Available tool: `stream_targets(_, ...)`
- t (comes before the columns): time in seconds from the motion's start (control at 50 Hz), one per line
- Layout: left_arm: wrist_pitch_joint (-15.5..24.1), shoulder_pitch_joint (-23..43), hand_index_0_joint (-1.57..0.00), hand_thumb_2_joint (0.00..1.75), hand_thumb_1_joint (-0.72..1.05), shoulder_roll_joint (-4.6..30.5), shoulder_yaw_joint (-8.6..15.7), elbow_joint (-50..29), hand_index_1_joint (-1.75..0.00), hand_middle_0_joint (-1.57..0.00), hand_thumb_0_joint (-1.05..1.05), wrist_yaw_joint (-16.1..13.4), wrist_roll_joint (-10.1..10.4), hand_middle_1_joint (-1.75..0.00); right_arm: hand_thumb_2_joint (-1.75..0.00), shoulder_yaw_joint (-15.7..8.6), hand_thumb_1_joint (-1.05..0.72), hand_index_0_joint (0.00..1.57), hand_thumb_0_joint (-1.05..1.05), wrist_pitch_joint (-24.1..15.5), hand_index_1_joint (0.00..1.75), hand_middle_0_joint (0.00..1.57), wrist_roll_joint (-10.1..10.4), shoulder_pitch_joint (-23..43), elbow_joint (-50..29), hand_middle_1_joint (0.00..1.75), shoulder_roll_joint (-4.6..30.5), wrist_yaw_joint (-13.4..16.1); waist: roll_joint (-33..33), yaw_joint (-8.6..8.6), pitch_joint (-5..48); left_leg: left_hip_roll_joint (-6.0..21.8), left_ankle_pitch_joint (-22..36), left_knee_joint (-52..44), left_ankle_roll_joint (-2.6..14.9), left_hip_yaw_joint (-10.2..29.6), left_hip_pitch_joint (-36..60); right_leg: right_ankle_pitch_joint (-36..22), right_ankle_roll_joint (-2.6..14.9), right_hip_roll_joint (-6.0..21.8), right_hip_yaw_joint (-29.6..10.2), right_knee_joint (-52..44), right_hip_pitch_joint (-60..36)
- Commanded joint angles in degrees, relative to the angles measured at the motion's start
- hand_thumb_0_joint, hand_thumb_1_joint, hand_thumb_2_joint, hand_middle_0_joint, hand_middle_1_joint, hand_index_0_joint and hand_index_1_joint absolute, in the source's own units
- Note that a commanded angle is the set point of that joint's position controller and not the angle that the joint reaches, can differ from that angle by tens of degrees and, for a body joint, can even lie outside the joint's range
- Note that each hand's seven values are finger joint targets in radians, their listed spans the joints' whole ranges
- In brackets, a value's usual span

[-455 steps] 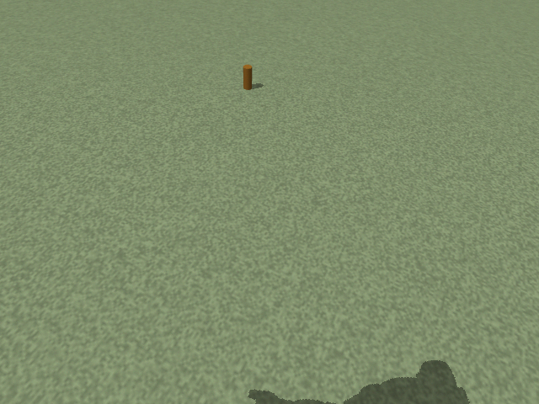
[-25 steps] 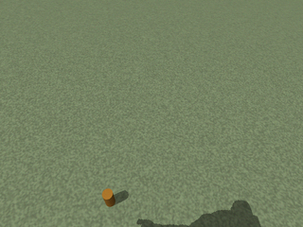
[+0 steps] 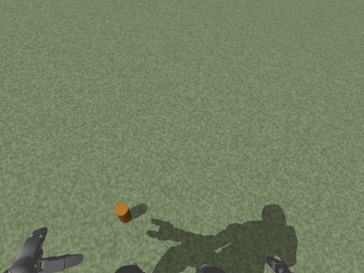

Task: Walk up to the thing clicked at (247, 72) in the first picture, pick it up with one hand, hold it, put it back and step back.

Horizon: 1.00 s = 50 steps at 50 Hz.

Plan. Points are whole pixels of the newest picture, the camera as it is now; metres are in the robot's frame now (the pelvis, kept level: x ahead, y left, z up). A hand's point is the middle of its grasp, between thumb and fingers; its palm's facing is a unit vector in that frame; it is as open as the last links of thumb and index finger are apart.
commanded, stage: go down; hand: left
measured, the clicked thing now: (123, 213) +0.40 +0.22 -0.67
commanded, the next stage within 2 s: none
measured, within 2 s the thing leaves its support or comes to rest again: neither
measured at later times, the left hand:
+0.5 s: hand (49, 270) +0.14 +0.30 -0.18, palm faces +0.11 -0.94 -0.31, open 17.4 cm
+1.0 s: hand (52, 233) +0.24 +0.36 -0.28, palm faces +0.16 -0.96 -0.23, open 17.4 cm
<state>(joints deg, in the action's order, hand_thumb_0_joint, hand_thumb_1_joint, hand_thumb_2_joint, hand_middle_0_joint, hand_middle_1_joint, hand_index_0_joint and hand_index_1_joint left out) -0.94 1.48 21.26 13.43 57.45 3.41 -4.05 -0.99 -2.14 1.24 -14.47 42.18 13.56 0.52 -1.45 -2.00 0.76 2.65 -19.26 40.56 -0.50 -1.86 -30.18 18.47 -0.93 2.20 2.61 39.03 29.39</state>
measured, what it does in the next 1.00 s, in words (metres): lowers itself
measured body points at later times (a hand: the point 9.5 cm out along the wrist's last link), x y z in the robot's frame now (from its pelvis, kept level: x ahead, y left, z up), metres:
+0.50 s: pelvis +0.00 +0.01 -0.06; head +0.09 +0.03 +0.37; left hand +0.13 +0.35 -0.16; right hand +0.18 -0.24 -0.14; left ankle +0.01 +0.12 -0.72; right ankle +0.01 -0.13 -0.72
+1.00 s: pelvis -0.05 +0.00 -0.21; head +0.13 +0.04 +0.20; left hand +0.22 +0.41 -0.26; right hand +0.12 -0.26 -0.31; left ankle +0.01 +0.12 -0.72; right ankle +0.01 -0.13 -0.72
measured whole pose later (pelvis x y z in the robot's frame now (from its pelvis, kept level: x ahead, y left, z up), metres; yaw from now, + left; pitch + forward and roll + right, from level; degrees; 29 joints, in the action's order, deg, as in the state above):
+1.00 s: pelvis -0.05 +0.00 -0.21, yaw -1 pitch +31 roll -4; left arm 16.2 10.3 33.5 33.8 47.6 24.7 6.0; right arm 0.8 -10.0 -1.1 -7.2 36.1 17.1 2.4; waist -1.3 -1.7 9.1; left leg 3.4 -38.0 99.5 -0.3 2.5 -92.6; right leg 37.2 -0.7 2.8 3.2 96.9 90.3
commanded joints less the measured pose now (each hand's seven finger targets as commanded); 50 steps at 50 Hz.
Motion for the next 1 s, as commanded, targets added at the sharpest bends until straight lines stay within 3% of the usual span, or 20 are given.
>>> stream_targets(0.0,1.44,-5.49,-0.06,0.08,-0.33,12.82,6.02,-9.16,-0.08,-0.06,0.00,1.17,0.57,-0.08,-0.90,-4.54,-0.92,0.20,0.00,-3.37,0.30,0.20,-0.10,0.92,-9.98,0.30,10.64,0.61,4.49,2.08,13.57,-2.35,9.89,3.30,0.51,1.06,-1.90,-7.36,2.42,-1.99,0.18,4.26,0.61)
stream_targets(0.06,2.41,-3.88,-0.07,0.05,-0.44,12.01,5.27,-20.08,-0.08,-0.07,0.00,2.16,1.51,-0.09,-0.90,-4.85,-0.91,0.20,0.00,-4.40,0.30,0.20,-0.22,0.17,-12.16,0.30,10.22,1.14,6.21,1.24,18.13,-1.74,8.73,6.58,0.50,1.55,-3.10,-6.71,2.29,-1.98,0.01,8.22,4.31)
stream_targets(0.14,0.46,-6.77,-0.09,0.01,-0.56,10.87,4.66,-28.13,-0.07,-0.09,0.00,2.36,2.33,-0.07,-0.90,-4.82,-0.90,0.20,0.00,-5.54,0.30,0.20,-0.09,0.25,-13.73,0.30,10.21,2.00,6.93,0.63,19.07,-0.74,8.07,8.17,0.09,3.12,-4.06,-4.53,2.33,-2.25,0.58,11.42,8.63)
stream_targets(0.18,-1.78,-11.94,-0.10,0.00,-0.61,12.78,7.20,-27.09,-0.06,-0.09,0.00,1.80,2.36,-0.07,-0.89,-4.62,-0.88,0.20,0.00,-5.98,0.30,0.20,-0.11,0.56,-14.17,0.30,10.23,2.52,4.81,0.96,17.96,-0.98,5.52,9.51,0.48,2.97,-6.95,-3.01,2.00,-2.25,0.45,11.44,9.00)
stream_targets(0.2,-2.49,-12.12,-0.09,0.00,-0.60,12.04,6.04,-30.56,-0.07,-0.09,0.00,1.68,2.43,-0.07,-0.89,-4.51,-0.88,0.20,0.00,-6.26,0.30,0.20,0.05,0.79,-15.10,0.30,10.08,2.68,5.23,1.02,17.97,-1.15,4.91,9.80,0.56,2.71,-7.23,-2.82,1.99,-2.16,0.29,11.45,8.98)
stream_targets(0.22,-3.29,-13.18,-0.09,0.00,-0.59,13.55,7.42,-31.13,-0.06,-0.09,0.00,1.46,2.28,-0.07,-0.89,-4.39,-0.89,0.20,0.00,-6.33,0.30,0.20,-0.06,0.57,-14.88,0.30,9.91,2.98,4.79,1.03,18.38,-1.25,4.27,10.59,0.71,2.40,-7.88,-2.48,1.92,-2.06,0.08,11.52,8.89)
stream_targets(0.26,-4.86,-14.40,-0.09,0.00,-0.60,11.41,6.00,-33.76,-0.05,-0.09,0.00,1.79,2.79,-0.06,-0.89,-4.12,-0.88,0.20,0.00,-6.89,0.30,0.20,-0.15,1.12,-15.39,0.30,9.84,3.36,6.33,0.37,17.70,-1.02,4.01,11.06,0.44,2.89,-8.40,-1.94,1.95,-2.04,0.33,12.78,10.79)
stream_targets(0.28,-5.70,-15.55,-0.09,0.00,-0.57,12.51,7.47,-33.93,-0.04,-0.09,0.00,1.58,2.85,-0.05,-0.89,-3.81,-0.89,0.20,0.00,-7.03,0.30,0.20,-0.07,0.95,-15.45,0.30,9.72,3.50,6.27,0.57,17.72,-0.82,4.45,11.13,0.43,3.15,-8.48,-2.20,2.03,-2.05,0.41,13.22,10.96)
stream_targets(0.44,-5.78,-18.36,-0.10,0.00,-0.58,12.27,9.45,-36.85,-0.05,-0.09,0.00,3.38,4.48,-0.05,-0.90,-3.29,-0.91,0.20,0.00,-9.48,0.30,0.20,-0.93,1.92,-16.78,0.30,9.05,4.47,6.83,0.47,18.23,-0.98,6.23,16.13,0.47,3.33,-12.85,-2.82,2.07,-2.01,0.70,17.87,15.09)
stream_targets(0.46,-5.27,-16.63,-0.09,0.00,-0.58,11.69,8.41,-38.51,-0.04,-0.09,0.00,4.00,4.60,-0.05,-0.90,-3.33,-0.91,0.20,0.00,-9.92,0.30,0.20,-0.97,2.13,-16.99,0.30,8.93,4.40,7.51,0.17,18.17,-1.06,5.57,17.10,0.55,3.25,-13.34,-2.44,2.02,-1.97,0.62,18.46,16.73)
stream_targets(0.48,-4.69,-15.43,-0.10,0.00,-0.57,13.53,10.47,-37.10,-0.04,-0.09,0.00,4.34,4.72,-0.04,-0.90,-3.33,-0.92,0.20,0.00,-10.09,0.30,0.20,-1.17,1.81,-16.67,0.30,9.20,4.33,7.64,-0.14,18.25,-0.91,5.34,17.59,0.47,3.57,-14.27,-1.95,2.10,-1.89,0.52,19.49,17.69)
stream_targets(0.52,-2.59,-12.55,-0.10,0.00,-0.57,13.71,10.72,-35.69,-0.04,-0.09,0.00,5.64,5.51,-0.05,-0.90,-3.24,-0.93,0.20,0.00,-10.59,0.30,0.20,-1.27,1.86,-16.20,0.30,9.30,4.45,6.99,-0.74,18.70,-0.89,6.02,20.64,0.72,3.38,-16.54,-2.73,2.04,-1.80,0.23,21.78,20.31)
stream_targets(0.62,6.36,-5.96,-0.09,0.00,-0.61,17.69,15.63,-27.35,-0.04,-0.09,0.00,10.24,7.77,-0.04,-0.91,-2.98,-0.94,0.20,0.00,-12.05,0.30,0.20,-1.67,2.62,-15.41,0.30,10.44,3.87,5.14,0.31,22.16,-1.52,4.49,30.34,1.53,3.41,-26.89,-1.45,2.10,-1.41,-0.57,30.88,29.27)
stream_targets(0.72,15.05,3.22,-0.08,0.02,-0.61,22.91,18.41,-26.63,-0.08,-0.08,0.00,15.76,9.59,-0.08,-0.90,-3.17,-0.92,0.20,0.00,-12.43,0.30,0.20,-1.72,3.28,-14.63,0.30,12.50,3.75,9.95,1.32,30.75,-1.30,-0.64,35.56,0.87,4.57,-30.15,3.91,2.63,-1.21,-0.97,38.31,38.29)
stream_targets(0.74,15.93,3.31,-0.07,0.04,-0.61,25.36,20.71,-24.96,-0.10,-0.08,0.00,16.21,9.86,-0.09,-0.90,-3.18,-0.91,0.20,0.00,-12.26,0.30,0.20,-1.70,3.08,-14.19,0.30,13.36,3.72,10.27,2.27,32.74,-0.92,1.31,35.96,0.67,5.53,-29.27,3.03,2.77,-1.21,-0.55,39.94,39.36)
stream_targets(0.8,17.62,3.55,-0.07,0.07,-0.61,25.10,21.96,-19.43,-0.12,-0.07,0.00,17.85,10.53,-0.11,-0.90,-3.18,-0.90,0.20,0.00,-11.46,0.30,0.20,-1.83,3.08,-13.33,0.30,13.93,3.33,8.99,3.01,34.48,-1.07,0.54,38.76,0.70,6.29,-32.61,4.24,3.00,-1.35,-0.08,43.10,42.76)
stream_targets(0.84,18.31,3.71,-0.06,0.08,-0.59,27.78,24.42,-16.92,-0.12,-0.07,0.00,18.81,10.78,-0.11,-0.90,-3.03,-0.90,0.20,0.00,-10.79,0.30,0.20,-2.10,3.08,-12.35,0.30,14.06,3.23,7.87,3.93,35.31,-1.31,0.45,41.35,1.15,5.44,-36.12,4.18,2.90,-1.16,-1.06,43.50,42.47)
stream_targets(0.88,19.81,8.84,-0.06,0.08,-0.57,30.58,25.95,-20.33,-0.12,-0.07,0.00,19.88,11.41,-0.11,-0.90,-3.32,-0.90,0.20,0.00,-10.57,0.30,0.20,-2.08,3.44,-12.49,0.30,14.74,3.01,8.76,3.84,37.74,-1.36,-1.39,42.80,1.17,5.66,-37.56,5.38,2.98,-1.25,-1.01,45.30,44.16)
stream_targets(0.92,20.41,8.15,-0.06,0.08,-0.56,32.01,28.52,-16.15,-0.12,-0.07,0.00,20.87,12.02,-0.12,-0.90,-3.12,-0.90,0.20,0.00,-10.33,0.30,0.20,-2.05,3.86,-11.74,0.30,15.07,2.96,7.44,4.13,37.24,-1.27,-1.52,44.82,1.39,5.84,-40.21,5.60,2.94,-1.32,-0.75,47.33,45.97)
stream_targets(0.98,22.29,14.34,-0.06,0.09,-0.53,33.03,29.18,-16.39,-0.12,-0.06,0.00,22.47,12.82,-0.12,-0.90,-2.86,-0.90,0.20,0.00,-10.22,0.30,0.20,-2.14,3.89,-11.16,0.30,15.33,3.06,8.41,2.85,38.49,-1.18,-2.99,47.33,1.47,6.09,-41.97,6.85,3.06,-1.46,-0.34,49.91,50.23)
